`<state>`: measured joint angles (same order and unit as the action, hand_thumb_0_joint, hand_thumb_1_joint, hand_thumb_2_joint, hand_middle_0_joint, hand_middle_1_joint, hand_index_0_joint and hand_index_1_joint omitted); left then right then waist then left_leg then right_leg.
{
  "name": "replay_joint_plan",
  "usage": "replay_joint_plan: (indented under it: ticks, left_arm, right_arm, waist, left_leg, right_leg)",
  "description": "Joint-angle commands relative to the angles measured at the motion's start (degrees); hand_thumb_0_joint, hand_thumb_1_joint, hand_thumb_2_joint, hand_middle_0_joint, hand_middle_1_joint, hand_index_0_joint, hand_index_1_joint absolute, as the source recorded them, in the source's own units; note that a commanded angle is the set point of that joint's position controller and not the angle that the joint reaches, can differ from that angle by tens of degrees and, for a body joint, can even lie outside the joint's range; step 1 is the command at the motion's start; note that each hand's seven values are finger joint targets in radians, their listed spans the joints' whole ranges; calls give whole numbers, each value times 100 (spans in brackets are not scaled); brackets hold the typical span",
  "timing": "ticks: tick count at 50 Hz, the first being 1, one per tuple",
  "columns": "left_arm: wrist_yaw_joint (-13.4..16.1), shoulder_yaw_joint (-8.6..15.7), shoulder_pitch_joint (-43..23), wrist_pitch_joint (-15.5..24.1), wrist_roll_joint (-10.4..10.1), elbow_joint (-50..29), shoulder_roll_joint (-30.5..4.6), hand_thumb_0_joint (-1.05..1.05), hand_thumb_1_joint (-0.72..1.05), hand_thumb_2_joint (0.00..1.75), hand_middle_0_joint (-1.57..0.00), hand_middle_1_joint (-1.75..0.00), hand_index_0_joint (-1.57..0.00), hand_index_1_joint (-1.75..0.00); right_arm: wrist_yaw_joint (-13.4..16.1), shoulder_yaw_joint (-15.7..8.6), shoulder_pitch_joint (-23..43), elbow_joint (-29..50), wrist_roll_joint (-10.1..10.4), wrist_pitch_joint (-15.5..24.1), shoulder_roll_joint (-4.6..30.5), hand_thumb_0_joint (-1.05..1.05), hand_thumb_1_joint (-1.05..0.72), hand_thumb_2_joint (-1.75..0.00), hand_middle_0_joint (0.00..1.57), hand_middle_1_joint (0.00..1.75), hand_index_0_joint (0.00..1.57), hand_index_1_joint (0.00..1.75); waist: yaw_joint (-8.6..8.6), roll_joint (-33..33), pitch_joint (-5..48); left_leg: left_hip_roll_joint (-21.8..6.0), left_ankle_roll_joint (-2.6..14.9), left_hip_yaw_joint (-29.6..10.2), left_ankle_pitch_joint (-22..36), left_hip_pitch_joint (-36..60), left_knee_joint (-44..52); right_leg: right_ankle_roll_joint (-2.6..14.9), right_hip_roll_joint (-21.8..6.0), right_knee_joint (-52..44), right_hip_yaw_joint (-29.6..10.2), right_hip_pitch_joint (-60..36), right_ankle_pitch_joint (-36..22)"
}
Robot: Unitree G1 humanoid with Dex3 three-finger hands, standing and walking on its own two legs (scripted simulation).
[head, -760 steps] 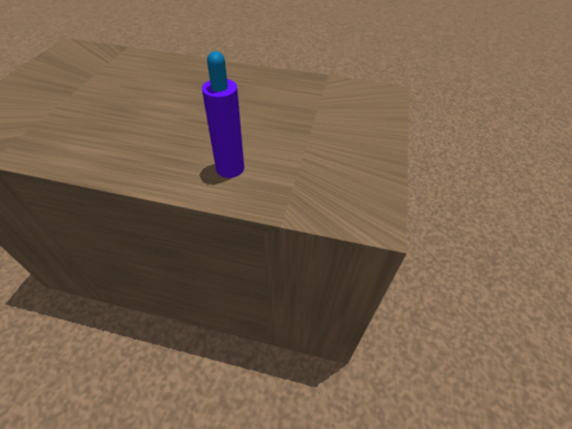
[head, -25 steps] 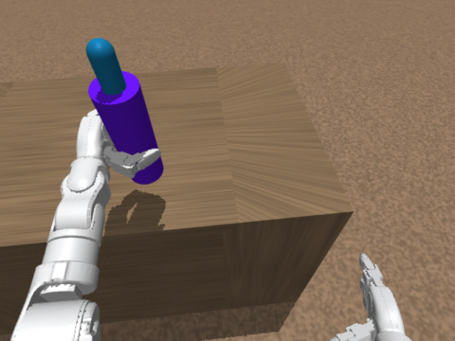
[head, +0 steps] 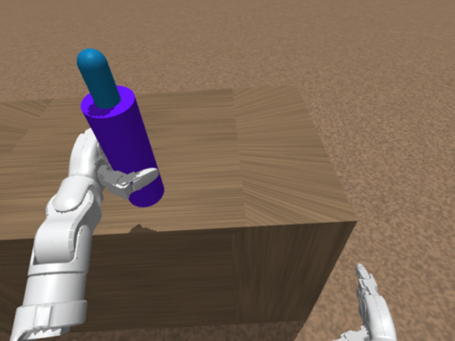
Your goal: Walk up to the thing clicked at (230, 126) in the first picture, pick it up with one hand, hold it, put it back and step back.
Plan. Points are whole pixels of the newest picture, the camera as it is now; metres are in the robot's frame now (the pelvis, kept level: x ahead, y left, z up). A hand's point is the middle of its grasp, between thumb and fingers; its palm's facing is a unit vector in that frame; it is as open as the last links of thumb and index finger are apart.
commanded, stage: lift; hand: left
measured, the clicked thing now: (124, 139) +0.35 +0.13 +0.23
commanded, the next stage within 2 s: hold in 0.32 s
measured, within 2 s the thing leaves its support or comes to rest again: neither
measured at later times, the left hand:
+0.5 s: hand (115, 162) +0.33 +0.15 +0.21, palm faces -0.01 -1.00 -0.07, open 9.8 cm
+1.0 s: hand (115, 146) +0.34 +0.15 +0.22, palm faces -0.04 -1.00 -0.05, open 9.8 cm
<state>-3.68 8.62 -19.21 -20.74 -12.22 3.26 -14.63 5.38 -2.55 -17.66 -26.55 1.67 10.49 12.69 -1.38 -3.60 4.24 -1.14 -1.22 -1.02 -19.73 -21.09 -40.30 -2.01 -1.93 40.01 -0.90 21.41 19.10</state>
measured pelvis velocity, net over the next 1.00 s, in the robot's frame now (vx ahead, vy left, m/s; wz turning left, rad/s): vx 0.01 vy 0.00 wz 0.01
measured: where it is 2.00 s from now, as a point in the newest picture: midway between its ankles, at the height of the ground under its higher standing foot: outside the picture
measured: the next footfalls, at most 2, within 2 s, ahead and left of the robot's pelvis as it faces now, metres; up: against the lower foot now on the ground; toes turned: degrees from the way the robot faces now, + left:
none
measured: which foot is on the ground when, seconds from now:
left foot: down 0.00-1.00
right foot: down 0.00-1.00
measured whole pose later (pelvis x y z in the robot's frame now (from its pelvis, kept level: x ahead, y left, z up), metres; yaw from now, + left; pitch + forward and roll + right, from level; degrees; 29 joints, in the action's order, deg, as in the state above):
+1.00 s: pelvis +0.01 +0.00 +0.01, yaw +0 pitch -1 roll +0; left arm -7.0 11.7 -19.3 -32.8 -14.2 -6.7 -15.7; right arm 6.0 -2.9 -13.6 -37.1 1.7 20.3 12.4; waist -0.3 -4.4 3.7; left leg -0.6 -0.9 -1.2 -17.9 -16.8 -35.5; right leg -2.3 -2.5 34.9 -0.5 16.8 17.3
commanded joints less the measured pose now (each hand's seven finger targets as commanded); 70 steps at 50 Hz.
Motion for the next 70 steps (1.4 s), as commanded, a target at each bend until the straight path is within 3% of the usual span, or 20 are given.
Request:
replay_joint_plan:
  ticks: [1,4,5,12,13,20,22,24,27,35,39,44,45,50,53,54,58,60,64,70]
  left_arm:
    - [92,723,-3413,506,-212,-2275,-1151,0,22,144,-139,-155,-141,-157]
    - [70,681,-2882,383,-218,-1649,-920,0,20,141,-139,-154,-141,-155]
    - [70,770,-3194,438,-240,-2393,-1133,0,20,142,-138,-154,-140,-155]
    - [12,677,-2847,257,-234,-2427,-1006,0,14,134,-133,-146,-134,-148]
    - [30,852,-3052,256,-242,-2630,-1201,0,14,134,-134,-147,-135,-149]
    - [-11,862,-2892,119,-317,-2738,-1141,0,12,131,-131,-144,-132,-146]
    - [-9,1001,-3079,138,-309,-3171,-1385,0,12,129,-130,-143,-131,-145]
    - [-56,820,-2545,29,-331,-2707,-1021,0,12,129,-130,-143,-130,-145]
    - [-83,981,-2873,21,-338,-3229,-1358,0,7,128,-128,-142,-128,-144]
    - [-201,846,-2879,-318,-338,-2968,-1171,0,6,127,-129,-142,-129,-145]
    - [-243,1035,-3160,-405,-362,-3182,-1411,0,7,128,-130,-143,-130,-145]
    - [-305,977,-2791,-591,-417,-2419,-1104,0,8,128,-129,-143,-129,-146]
    - [-301,997,-3091,-550,-402,-2980,-1259,0,9,129,-130,-144,-130,-146]
    - [-295,1185,-2702,-546,-373,-2766,-1293,0,8,129,-131,-145,-131,-147]
    - [-282,1082,-2667,-502,-330,-2827,-1181,0,6,127,-129,-143,-130,-145]
    - [-258,1157,-2660,-450,-346,-3106,-1244,0,8,127,-129,-143,-130,-145]
    - [-175,1211,-3006,-313,-288,-3722,-1507,0,4,127,-129,-143,-129,-145]
    - [-172,1108,-2551,-365,-316,-3152,-1244,0,3,126,-128,-143,-128,-145]
    - [-219,1227,-2918,-342,-352,-3669,-1581,0,0,126,-128,-143,-128,-145]
    - [-413,1077,-2883,-594,-365,-2785,-1410,0,2,127,-129,-143,-129,-146]
  right_arm:
    - [72,-236,736,789,1,528,547,0,56,-5,5,5,5,5]
    - [78,-264,835,622,-7,623,551,0,55,-5,5,5,5,5]
    - [74,-275,788,455,-6,650,550,0,55,-5,5,5,5,5]
    - [79,-278,1008,332,-8,839,542,0,54,-5,5,5,5,5]
    - [101,-364,998,303,-23,873,677,0,54,-5,5,5,5,5]
    - [141,-227,1113,48,-18,1045,541,0,54,-5,5,5,5,5]
    - [184,-441,1029,-19,-25,1100,738,0,53,-6,5,5,5,5]
    - [170,-172,1063,27,-25,1153,438,0,53,-6,5,5,5,5]
    - [215,-338,1100,-145,-15,1206,638,0,53,-6,5,5,5,5]
    - [217,-233,1239,-187,-19,1336,529,0,53,-6,5,5,5,5]
    - [205,-273,1095,-298,-14,1333,578,0,53,-6,5,5,5,5]
    - [164,-262,1135,-131,-15,1354,584,0,53,-6,5,5,5,5]
    - [145,-335,1060,-267,-2,1332,608,0,53,-6,5,5,5,5]
    - [68,-316,954,-140,15,1277,582,0,53,-6,5,5,5,5]
    - [21,-298,952,-33,1,1241,545,0,52,-6,5,5,5,5]
    - [19,-278,1079,-41,3,1237,522,0,53,-6,5,5,5,5]
    - [51,-302,1084,3,-32,1296,536,0,52,-6,5,5,5,5]
    - [83,-303,1156,-5,-45,1320,559,0,52,-6,5,5,5,5]
    - [158,-263,1212,-204,-46,1343,508,0,52,-6,5,5,5,5]
    - [214,-177,1184,-402,-48,1368,493,0,53,-6,5,5,5,5]
  waist:
    - [10,149,1349]
    - [23,336,1239]
    - [74,136,1309]
    - [74,89,1430]
    - [52,135,1451]
    - [99,147,1248]
    - [64,108,1398]
    - [80,276,1282]
    - [72,31,1425]
    - [49,-71,1374]
    - [92,-22,1420]
    - [64,306,1360]
    - [86,95,1511]
    - [152,285,1494]
    - [126,129,1529]
    - [242,41,1520]
    - [170,-85,1667]
    - [115,149,1512]
    - [127,-62,1600]
    - [47,176,1282]
  left_leg:
    - [132,167,146,648,788,725]
    - [141,188,144,535,711,779]
    - [158,173,169,454,753,803]
    - [151,161,137,635,920,851]
    - [122,157,115,606,990,881]
    - [141,165,95,500,920,981]
    - [140,159,92,565,1052,983]
    - [151,179,89,735,982,954]
    - [177,174,105,851,1148,936]
    - [154,127,60,1247,1259,957]
    - [164,138,58,1441,1280,926]
    - [175,170,87,1509,1227,910]
    - [173,145,77,1567,1307,923]
    - [168,158,65,1603,1247,912]
    - [132,107,59,1868,1289,886]
    - [150,97,60,1814,1237,893]
    - [172,127,75,1625,1341,885]
    - [156,135,46,1529,1245,901]
    - [216,178,98,1383,1322,874]
    - [215,196,81,1249,1237,959]
  right_leg:
    - [130,163,-763,365,-270,-696]
    - [114,170,-852,372,-330,-591]
    - [130,168,-852,354,-289,-518]
    - [135,169,-915,375,-434,-653]
    - [133,188,-924,390,-378,-623]
    - [123,186,-1030,402,-420,-542]
    - [129,194,-1012,415,-447,-557]
    - [100,186,-1025,420,-530,-734]
    - [113,171,-1012,401,-521,-857]
    - [133,194,-983,449,-508,-1187]
    - [121,190,-973,461,-575,-1351]
    - [85,184,-990,445,-630,-1436]
    - [109,190,-950,451,-613,-1481]
    - [101,183,-990,464,-696,-1480]
    - [137,186,-911,450,-711,-1640]
    - [132,183,-936,452,-738,-1583]
    - [117,162,-979,407,-770,-1505]
    - [106,169,-1006,423,-764,-1404]
    - [79,132,-1054,379,-711,-1368]
    - [74,152,-1075,419,-511,-1260]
